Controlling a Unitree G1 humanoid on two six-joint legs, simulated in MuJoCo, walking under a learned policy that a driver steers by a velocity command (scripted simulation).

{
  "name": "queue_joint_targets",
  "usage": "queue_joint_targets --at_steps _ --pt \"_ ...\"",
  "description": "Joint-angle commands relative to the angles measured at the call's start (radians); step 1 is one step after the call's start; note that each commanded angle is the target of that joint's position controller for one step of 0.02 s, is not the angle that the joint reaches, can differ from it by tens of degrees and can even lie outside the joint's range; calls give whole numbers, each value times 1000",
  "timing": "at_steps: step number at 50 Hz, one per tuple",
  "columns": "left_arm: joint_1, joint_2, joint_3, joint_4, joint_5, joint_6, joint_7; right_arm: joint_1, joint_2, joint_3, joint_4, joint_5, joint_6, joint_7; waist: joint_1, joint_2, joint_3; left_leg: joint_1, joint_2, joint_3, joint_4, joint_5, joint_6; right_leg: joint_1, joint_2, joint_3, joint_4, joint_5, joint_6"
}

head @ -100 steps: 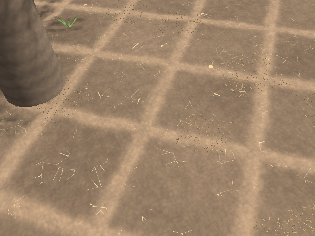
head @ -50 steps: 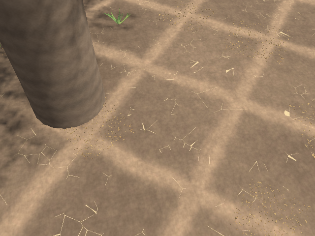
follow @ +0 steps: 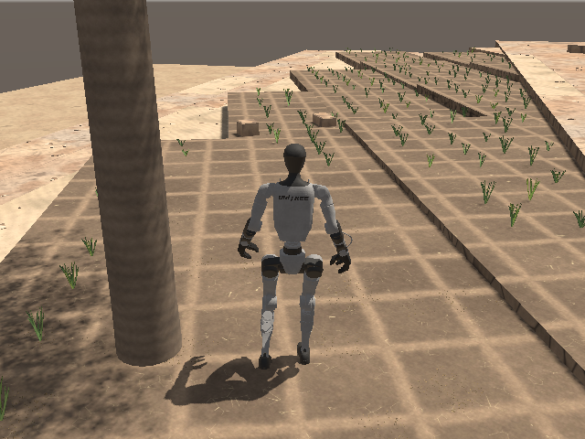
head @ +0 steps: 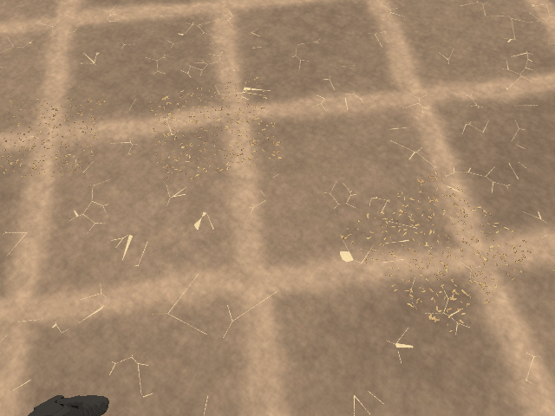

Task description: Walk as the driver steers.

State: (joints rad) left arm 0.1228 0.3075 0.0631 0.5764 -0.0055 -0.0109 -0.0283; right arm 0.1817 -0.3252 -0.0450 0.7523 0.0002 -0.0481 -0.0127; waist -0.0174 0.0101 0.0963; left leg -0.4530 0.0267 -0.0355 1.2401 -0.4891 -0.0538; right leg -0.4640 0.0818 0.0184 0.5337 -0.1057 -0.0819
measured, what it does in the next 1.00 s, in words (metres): steps on the spot, turning left: left foot, then right foot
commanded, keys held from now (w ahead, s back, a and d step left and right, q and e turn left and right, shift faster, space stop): q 1.00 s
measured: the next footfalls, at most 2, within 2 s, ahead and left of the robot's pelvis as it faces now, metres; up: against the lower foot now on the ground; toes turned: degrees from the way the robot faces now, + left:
left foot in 0.28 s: +0.13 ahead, +0.17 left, +0.00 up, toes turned +2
right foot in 0.60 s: +0.14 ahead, -0.08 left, +0.00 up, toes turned +16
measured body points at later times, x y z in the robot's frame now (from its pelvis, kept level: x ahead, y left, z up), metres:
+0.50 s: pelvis +0.07 +0.03 +0.01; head +0.11 +0.04 +0.46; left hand +0.21 +0.32 -0.09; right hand +0.23 -0.24 -0.09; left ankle +0.09 +0.17 -0.72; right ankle +0.07 -0.08 -0.69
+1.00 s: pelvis +0.07 +0.02 +0.02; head +0.11 +0.04 +0.46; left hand +0.07 +0.34 -0.09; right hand +0.35 -0.15 -0.08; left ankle +0.02 +0.15 -0.70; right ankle +0.10 -0.09 -0.73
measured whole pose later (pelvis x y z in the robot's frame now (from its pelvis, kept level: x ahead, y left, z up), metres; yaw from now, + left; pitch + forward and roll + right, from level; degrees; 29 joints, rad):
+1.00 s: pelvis +0.07 +0.02 +0.02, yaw +26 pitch +1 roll +0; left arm 0.17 0.28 0.08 0.72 -0.01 0.02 0.02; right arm 0.14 -0.29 -0.08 0.63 0.02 0.07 0.01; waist 0.03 0.01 0.06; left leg -0.39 0.05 0.02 0.75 -0.37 -0.08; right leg -0.18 -0.06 -0.18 0.43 -0.27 -0.01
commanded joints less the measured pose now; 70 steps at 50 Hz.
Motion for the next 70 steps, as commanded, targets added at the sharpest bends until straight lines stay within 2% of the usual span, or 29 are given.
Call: queue_joint_targets --at_steps 1,6,10,13,15,16,17,20,23,26,29,30,31,32,34,35,39,43,49,52,53,54,55,56,58,59,61,66,70 --pt "9 122 36 -62 15 -8 16 103 -120 -31 -31 -4 18 -13 -20 -54 -243 -75 47 -28 -42 66 -16 225 -280 291 -182 442 -210" --pt "-11 61 7 9 31 -21 27 103 -27 1 -4 -7 36 -18 -17 -97 -281 102 70 -13 -349 237 -33 140 -236 130 -202 398 -169" --pt "-6 82 7 60 47 -16 22 18 -70 -11 -25 7 49 -13 24 -124 -186 152 59 -10 -496 258 -7 110 -265 156 -250 0 -154" --pt "-6 105 14 81 20 1 33 12 -85 -21 -43 -2 49 -9 9 -110 -139 164 25 31 -639 260 33 155 -268 173 -192 -105 -118" --pt "63 88 14 98 19 3 46 2 -138 -31 -69 -16 47 -8 37 1 -126 183 93 -77 -736 560 84 170 -200 120 -70 -108 -33" --pt "96 68 14 89 29 1 51 -17 -191 -48 -72 -4 50 -11 85 156 -129 169 150 -186 -777 575 147 142 -89 5 8 -169 25" --pt "24 60 14 79 34 4 59 9 -169 -53 -70 4 53 -7 34 209 -117 145 187 -282 -848 490 203 128 -23 -71 101 -187 71" --pt "-45 42 21 50 16 18 63 55 -148 -53 -74 -10 39 -10 -19 260 -140 270 259 -437 -883 614 290 -18 2 12 294 -425 77" --pt "-29 41 25 52 1 13 58 26 -161 -69 -83 14 37 -23 -2 152 -198 368 233 -402 -831 760 266 -67 -38 66 314 -437 100" --pt "-8 18 18 65 -10 1 43 -18 -156 -79 -100 27 83 -33 2 166 -230 331 166 -367 -816 743 226 75 -13 32 117 -294 125" --pt "96 55 38 102 -6 2 30 -51 -126 -75 -125 38 101 -33 46 136 -232 185 85 -339 -772 452 156 322 -43 14 -172 -49 95" --pt "116 131 58 93 12 9 40 -11 -72 -61 -125 22 100 -28 25 -41 -223 26 -3 -251 -596 181 95 430 -238 201 -226 -31 25" --pt "81 213 73 83 49 17 37 5 -62 -61 -155 18 86 -26 0 -312 -177 -150 -127 -111 -410 -122 41 371 -452 464 -264 113 -138" --pt "53 161 57 56 60 5 39 14 -144 -85 -135 5 74 -26 11 -210 -161 -158 -59 -149 -193 -134 15 333 -496 478 -270 138 -210" --pt "-46 94 37 39 35 -9 48 57 -156 -102 -82 16 88 -30 -34 -97 -114 -172 -45 -137 -83 -13 -4 312 -375 279 -242 118 -134" --pt "-57 82 33 41 19 -13 53 60 -141 -99 -75 12 96 -33 -25 -105 -103 -197 -37 -132 -54 45 -20 334 -352 225 -232 155 -118" --pt "29 89 33 67 23 2 77 -28 -80 -76 -131 28 95 -20 35 -135 -117 -222 -20 -54 -128 126 -67 428 -331 99 -225 300 -143" --pt "50 133 50 78 19 16 76 -72 -57 -58 -174 20 97 -1 62 -145 -142 -153 24 -7 -294 116 -72 472 -374 59 -229 296 -163" --pt "31 173 68 88 -6 19 48 -69 -66 -61 -208 22 112 24 53 -169 -144 25 14 85 -526 118 -10 424 -404 -18 -183 340 -140" --pt "18 163 67 103 -35 9 42 16 -83 -79 -196 16 118 33 -11 -154 -146 222 -20 99 -819 318 68 348 -373 -88 -37 244 -44" --pt "81 120 56 125 -18 1 37 80 -151 -105 -182 12 117 20 -21 -15 -192 412 18 1 -881 527 113 218 -310 -163 135 100 37" --pt "75 37 24 71 55 -2 31 115 -275 -128 -204 12 105 0 14 332 -224 609 314 -394 -826 995 263 -120 -162 -214 484 -568 145" --pt "-13 88 39 48 44 -4 42 110 -222 -105 -218 -19 73 14 -56 244 -287 507 390 -497 -857 941 431 -192 -96 -18 660 -629 163" --pt "-54 130 51 42 14 2 48 82 -178 -91 -208 -20 51 20 -53 154 -237 470 325 -378 -875 877 404 -207 -118 21 723 -553 154" --pt "-38 128 54 59 16 12 66 -1 -136 -80 -202 8 41 9 -6 92 -177 414 227 -278 -877 754 306 -221 -137 43 662 -397 144" --pt "-14 137 58 68 31 15 72 -43 -143 -74 -208 3 48 5 17 94 -174 362 205 -243 -878 796 291 -171 -129 46 660 -350 157" --pt "39 123 55 92 20 17 70 -50 -124 -63 -207 -9 52 -2 35 113 -210 332 185 -206 -882 803 291 -99 -105 30 652 -292 172" --pt "-5 78 33 82 11 34 65 -27 -126 -52 -175 -24 51 -8 7 127 -185 287 164 -206 -897 581 277 -7 -104 29 383 -250 185" --pt "-13 88 32 81 4 28 51 -24 -124 -45 -156 -25 52 1 -13 151 -145 227 171 -262 -901 425 281 108 -98 16 211 -285 162"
